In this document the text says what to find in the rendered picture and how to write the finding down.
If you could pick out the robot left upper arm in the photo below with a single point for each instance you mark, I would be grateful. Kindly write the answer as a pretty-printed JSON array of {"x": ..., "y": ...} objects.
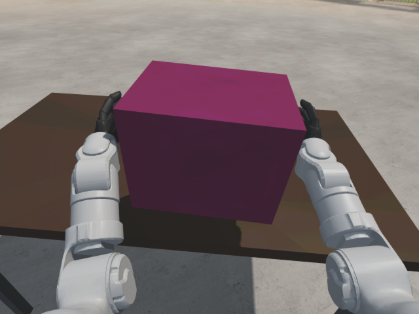
[{"x": 101, "y": 284}]

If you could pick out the carton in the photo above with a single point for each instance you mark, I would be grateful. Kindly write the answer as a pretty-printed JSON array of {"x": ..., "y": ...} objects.
[{"x": 209, "y": 141}]

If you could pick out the robot right upper arm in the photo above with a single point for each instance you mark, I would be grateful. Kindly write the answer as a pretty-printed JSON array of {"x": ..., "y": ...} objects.
[{"x": 369, "y": 280}]

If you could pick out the right robot forearm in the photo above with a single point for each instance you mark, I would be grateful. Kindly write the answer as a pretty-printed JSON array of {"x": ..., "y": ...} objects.
[{"x": 344, "y": 221}]

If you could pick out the robot right hand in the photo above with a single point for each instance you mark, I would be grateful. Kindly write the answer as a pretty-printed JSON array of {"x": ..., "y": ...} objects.
[{"x": 310, "y": 119}]

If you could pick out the robot left hand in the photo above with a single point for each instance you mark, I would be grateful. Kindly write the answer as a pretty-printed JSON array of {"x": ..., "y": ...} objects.
[{"x": 106, "y": 120}]

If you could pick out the left robot forearm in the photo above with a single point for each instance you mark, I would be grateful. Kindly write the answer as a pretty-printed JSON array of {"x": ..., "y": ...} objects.
[{"x": 95, "y": 226}]

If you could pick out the table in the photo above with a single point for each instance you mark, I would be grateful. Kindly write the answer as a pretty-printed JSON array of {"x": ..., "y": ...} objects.
[{"x": 38, "y": 155}]

